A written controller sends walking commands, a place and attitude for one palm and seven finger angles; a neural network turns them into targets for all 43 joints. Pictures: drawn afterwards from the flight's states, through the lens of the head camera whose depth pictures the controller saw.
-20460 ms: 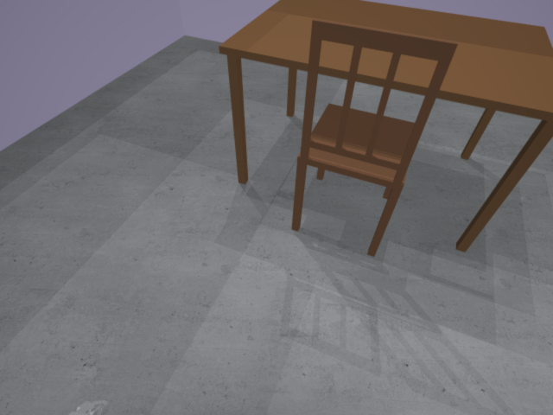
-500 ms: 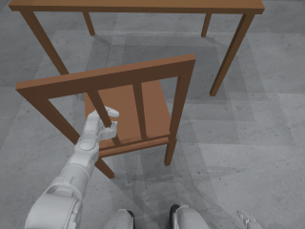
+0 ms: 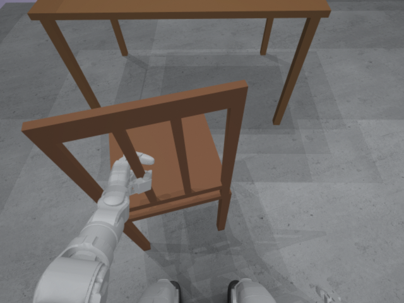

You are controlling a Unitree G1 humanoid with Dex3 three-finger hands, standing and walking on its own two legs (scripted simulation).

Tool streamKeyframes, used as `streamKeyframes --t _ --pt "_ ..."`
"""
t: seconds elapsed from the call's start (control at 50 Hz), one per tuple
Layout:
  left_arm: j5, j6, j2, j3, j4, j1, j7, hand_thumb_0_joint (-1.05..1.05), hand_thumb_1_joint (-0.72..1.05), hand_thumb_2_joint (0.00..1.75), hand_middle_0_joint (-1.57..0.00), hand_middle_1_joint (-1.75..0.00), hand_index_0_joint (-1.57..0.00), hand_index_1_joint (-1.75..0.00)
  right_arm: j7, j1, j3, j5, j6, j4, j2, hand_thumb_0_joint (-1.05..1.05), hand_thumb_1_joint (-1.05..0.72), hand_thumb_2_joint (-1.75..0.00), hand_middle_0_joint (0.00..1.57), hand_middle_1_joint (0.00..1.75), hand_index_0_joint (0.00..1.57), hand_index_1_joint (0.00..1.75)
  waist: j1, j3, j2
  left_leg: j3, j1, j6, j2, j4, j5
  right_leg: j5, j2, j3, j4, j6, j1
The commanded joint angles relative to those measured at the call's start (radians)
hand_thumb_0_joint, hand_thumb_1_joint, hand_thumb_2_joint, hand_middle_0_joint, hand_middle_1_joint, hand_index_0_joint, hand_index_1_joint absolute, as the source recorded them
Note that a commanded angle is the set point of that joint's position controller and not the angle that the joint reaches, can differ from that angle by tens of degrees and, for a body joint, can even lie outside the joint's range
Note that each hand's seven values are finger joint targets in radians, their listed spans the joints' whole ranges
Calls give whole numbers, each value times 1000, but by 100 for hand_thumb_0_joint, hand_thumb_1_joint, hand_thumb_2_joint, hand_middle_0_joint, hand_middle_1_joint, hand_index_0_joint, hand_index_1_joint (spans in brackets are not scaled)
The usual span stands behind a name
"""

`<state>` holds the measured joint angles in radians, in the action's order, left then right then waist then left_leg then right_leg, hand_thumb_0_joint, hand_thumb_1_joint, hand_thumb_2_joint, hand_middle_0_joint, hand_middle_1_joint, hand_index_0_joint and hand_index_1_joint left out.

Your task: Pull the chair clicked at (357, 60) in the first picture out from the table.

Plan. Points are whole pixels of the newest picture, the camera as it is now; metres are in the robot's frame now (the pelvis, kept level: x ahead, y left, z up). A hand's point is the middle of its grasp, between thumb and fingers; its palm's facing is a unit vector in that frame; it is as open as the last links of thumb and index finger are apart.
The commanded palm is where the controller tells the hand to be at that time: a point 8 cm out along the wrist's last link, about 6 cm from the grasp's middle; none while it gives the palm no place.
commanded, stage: stop walking, hand still on the chair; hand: left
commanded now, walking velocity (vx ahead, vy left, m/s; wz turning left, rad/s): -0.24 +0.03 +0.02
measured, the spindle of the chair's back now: (139, 172) +0.40 +0.16 -0.06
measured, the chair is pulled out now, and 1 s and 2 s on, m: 0.53 0.63 0.63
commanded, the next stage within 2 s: open the thumb and straighten the fingers in 1.10 s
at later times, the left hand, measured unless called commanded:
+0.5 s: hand (142, 217) +0.28 +0.13 -0.05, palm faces +0.02 -0.98 -0.22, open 5.3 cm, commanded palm +0.27 +0.18 -0.03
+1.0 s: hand (142, 218) +0.28 +0.13 -0.04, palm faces +0.06 -0.98 -0.20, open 5.4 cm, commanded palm +0.26 +0.18 -0.03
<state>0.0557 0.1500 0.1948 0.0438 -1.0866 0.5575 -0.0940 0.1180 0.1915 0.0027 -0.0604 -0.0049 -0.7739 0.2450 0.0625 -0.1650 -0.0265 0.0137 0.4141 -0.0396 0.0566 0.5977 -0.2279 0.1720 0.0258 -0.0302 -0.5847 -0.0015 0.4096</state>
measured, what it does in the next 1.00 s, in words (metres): steps on the spot: left foot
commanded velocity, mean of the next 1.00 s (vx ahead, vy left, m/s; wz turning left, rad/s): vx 0.01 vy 0.00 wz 0.00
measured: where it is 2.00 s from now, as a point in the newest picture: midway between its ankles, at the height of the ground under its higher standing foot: outside the picture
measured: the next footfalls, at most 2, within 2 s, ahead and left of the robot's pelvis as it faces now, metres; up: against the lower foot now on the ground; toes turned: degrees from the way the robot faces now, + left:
left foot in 0.46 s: +0.01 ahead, +0.13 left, +0.00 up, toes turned +1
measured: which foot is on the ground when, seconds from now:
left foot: down 0.00-0.28, up 0.30-0.44, down 0.46-1.00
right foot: down 0.00-1.00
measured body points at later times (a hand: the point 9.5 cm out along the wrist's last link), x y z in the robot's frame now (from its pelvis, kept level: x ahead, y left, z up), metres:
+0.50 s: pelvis -0.01 +0.00 +0.00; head +0.01 -0.02 +0.45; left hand +0.28 +0.19 -0.03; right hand +0.11 -0.25 -0.12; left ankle -0.03 +0.12 -0.73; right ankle +0.08 -0.12 -0.72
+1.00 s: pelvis +0.02 -0.01 +0.01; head +0.03 -0.02 +0.46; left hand +0.28 +0.18 -0.03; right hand +0.14 -0.27 -0.10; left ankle -0.03 +0.12 -0.72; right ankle +0.09 -0.12 -0.72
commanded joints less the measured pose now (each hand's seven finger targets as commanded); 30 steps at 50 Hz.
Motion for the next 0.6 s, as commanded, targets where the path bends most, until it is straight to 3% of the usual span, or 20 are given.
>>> streamKeyframes --t 0.0,0.04,0.06,0.1,0.16,0.2,0.22,0.24,0.26,0.28,0.3,0.32,0.38,0.4,0.42,0.44,0.46,0.48,0.52,0.58 --pt "-16 77 217 20 199 330 -12 0 90 90 -50 -145 -50 -145 26 26 -29 1 -46 112 137 0 -90 -90 20 30 20 30 -47 423 25 -84 -212 57 76 -115 -165 331 142 116 172 -9 -16" --pt "-14 80 198 5 203 330 -14 0 90 90 -50 -145 -50 -145 29 23 -24 1 -50 125 146 0 -90 -90 20 30 20 30 -55 391 -72 -147 -131 91 132 -204 -255 378 78 79 68 1 -40" --pt "-19 92 177 4 380 273 -12 0 90 90 -50 -145 -50 -145 21 -2 -27 12 -42 192 134 0 -90 -90 20 30 20 30 -60 410 -112 -200 -73 118 167 -252 -312 364 54 73 -15 -1 -128" --pt "-13 68 149 -1 397 201 -8 0 90 90 -50 -145 -50 -145 22 -13 -23 15 -32 202 131 0 -90 -90 20 30 20 30 -61 423 -160 -246 -12 156 211 -317 -381 280 2 28 -153 0 -240" --pt "-19 41 150 -5 447 142 2 0 90 90 -50 -145 -50 -145 18 -6 -22 21 -27 202 124 0 -90 -90 20 30 20 30 -59 373 -244 -191 65 160 192 -330 -461 242 -13 5 -168 1 -326" --pt "-26 31 141 -12 456 105 10 0 90 90 -50 -145 -50 -145 13 -4 -23 22 -26 199 116 0 -90 -90 20 30 20 30 -63 348 -162 -102 115 124 125 -241 -473 266 -7 18 -76 -11 -379" --pt "-32 28 175 8 457 88 10 0 90 90 -50 -145 -50 -145 15 10 -29 25 -25 191 123 0 -90 -90 20 30 20 30 -64 327 -66 -49 104 95 61 -143 -458 332 20 69 35 -21 -341" --pt "-36 27 169 -6 471 87 9 0 90 90 -50 -145 -50 -145 14 13 -31 24 -22 187 107 0 -90 -90 20 30 20 30 -56 305 121 44 -7 42 -50 115 -390 512 123 227 235 -65 -145" --pt "-34 22 175 -3 506 110 2 0 90 90 -50 -145 -50 -145 15 20 -34 25 -25 171 104 0 -90 -90 20 30 20 30 -47 326 292 38 -123 15 -119 400 -304 698 291 426 421 -148 47" --pt "-33 7 170 -2 561 126 1 0 90 90 -50 -145 -50 -145 15 0 -30 35 -36 157 99 0 -90 -90 20 30 20 30 -45 337 267 -23 -161 20 -106 558 -263 672 355 465 458 -187 113" --pt "-28 -1 140 -19 570 127 2 0 90 90 -50 -145 -50 -145 9 -11 -1 40 -56 146 61 0 -90 -90 20 30 20 30 -18 337 206 -47 -166 24 -79 548 -233 611 328 355 399 -168 107" --pt "-38 0 161 4 577 93 -4 0 90 90 -50 -145 -50 -145 5 -11 5 44 -68 136 64 0 -90 -90 20 30 20 30 -19 333 190 -29 -192 29 -79 477 -261 597 294 268 367 -141 110" --pt "-53 9 155 37 607 -49 -13 0 90 90 -50 -145 -50 -145 14 3 -7 53 -99 133 74 0 -90 -90 20 30 20 30 -34 315 189 16 -246 54 -55 -67 -197 390 229 198 274 -95 -70" --pt "-57 17 146 35 624 -95 -14 0 90 90 -50 -145 -50 -145 15 3 -5 57 -104 137 78 0 -90 -90 20 30 20 30 -43 299 109 7 -274 61 -51 -233 -126 330 184 189 209 -67 -106" --pt "-56 22 159 35 643 -132 -15 0 90 90 -50 -145 -50 -145 20 1 -21 60 -110 142 109 0 -90 -90 20 30 20 30 -57 268 -30 -63 -273 78 19 -341 -37 201 116 160 111 -35 -139" --pt "-59 23 143 23 699 -143 -14 0 90 90 -50 -145 -50 -145 16 -1 -24 52 -102 171 117 0 -90 -90 20 30 20 30 -80 304 -115 -142 -311 106 112 -307 135 79 64 111 8 -11 -127" --pt "-58 9 97 -11 660 -197 -10 0 90 90 -50 -145 -50 -145 6 -7 -28 39 -86 175 113 0 -90 -90 20 30 20 30 -87 363 -89 -151 -300 122 155 -266 195 68 51 85 9 3 -174" --pt "-68 4 70 -41 675 -158 -8 0 90 90 -50 -145 -50 -145 4 -48 -9 46 -78 189 81 0 -90 -90 20 30 20 30 -60 340 -152 -156 -227 114 138 -278 211 10 54 59 -18 2 -224" --pt "-67 2 111 -11 703 -175 -19 0 90 90 -50 -145 -50 -145 6 -56 -13 39 -70 194 88 0 -90 -90 20 30 20 30 -59 314 -122 -113 -174 83 106 -252 219 -97 64 78 28 -6 -300" --pt "-52 -3 96 -16 705 -245 -23 0 90 90 -50 -145 -50 -145 1 -27 -30 33 -72 202 96 0 -90 -90 20 30 20 30 -50 363 30 -53 -235 39 54 -186 226 -288 94 118 83 -35 -342"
